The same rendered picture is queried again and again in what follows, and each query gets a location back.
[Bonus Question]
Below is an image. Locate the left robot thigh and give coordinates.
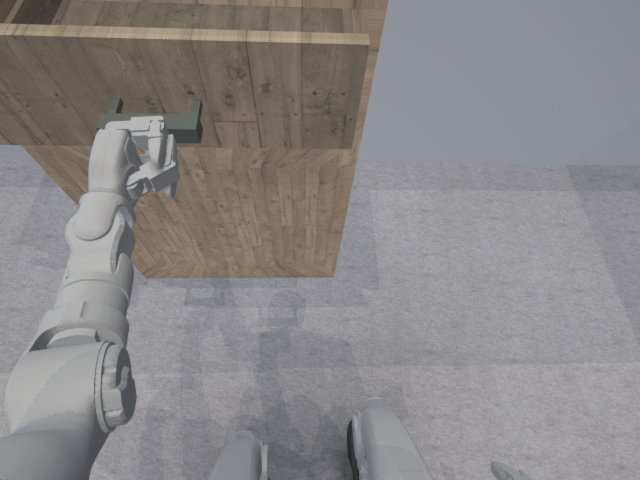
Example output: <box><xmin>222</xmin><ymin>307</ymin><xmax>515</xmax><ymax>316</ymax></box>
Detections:
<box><xmin>208</xmin><ymin>438</ymin><xmax>269</xmax><ymax>480</ymax></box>

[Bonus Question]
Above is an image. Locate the right robot shin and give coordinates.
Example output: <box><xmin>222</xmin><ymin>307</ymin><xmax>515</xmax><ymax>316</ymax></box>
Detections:
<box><xmin>357</xmin><ymin>398</ymin><xmax>385</xmax><ymax>480</ymax></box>

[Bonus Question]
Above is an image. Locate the robot left forearm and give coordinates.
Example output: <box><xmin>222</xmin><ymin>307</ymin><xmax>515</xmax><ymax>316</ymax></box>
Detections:
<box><xmin>3</xmin><ymin>191</ymin><xmax>136</xmax><ymax>434</ymax></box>

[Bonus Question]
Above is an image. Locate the cabinet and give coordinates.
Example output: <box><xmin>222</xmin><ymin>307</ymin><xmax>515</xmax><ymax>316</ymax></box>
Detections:
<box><xmin>0</xmin><ymin>0</ymin><xmax>389</xmax><ymax>278</ymax></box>

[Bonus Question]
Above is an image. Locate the left robot hand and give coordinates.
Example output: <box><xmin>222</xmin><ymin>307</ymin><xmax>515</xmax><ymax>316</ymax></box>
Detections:
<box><xmin>88</xmin><ymin>116</ymin><xmax>180</xmax><ymax>208</ymax></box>

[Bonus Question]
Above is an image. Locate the robot left upper arm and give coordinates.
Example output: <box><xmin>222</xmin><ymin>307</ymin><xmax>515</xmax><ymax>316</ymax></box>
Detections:
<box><xmin>0</xmin><ymin>341</ymin><xmax>137</xmax><ymax>480</ymax></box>

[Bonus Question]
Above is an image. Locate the handle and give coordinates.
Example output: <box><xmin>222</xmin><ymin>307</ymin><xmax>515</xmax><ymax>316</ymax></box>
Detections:
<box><xmin>96</xmin><ymin>97</ymin><xmax>203</xmax><ymax>143</ymax></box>

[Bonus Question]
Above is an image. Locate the drawer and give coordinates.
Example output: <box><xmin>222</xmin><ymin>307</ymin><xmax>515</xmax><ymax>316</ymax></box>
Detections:
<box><xmin>0</xmin><ymin>0</ymin><xmax>370</xmax><ymax>149</ymax></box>

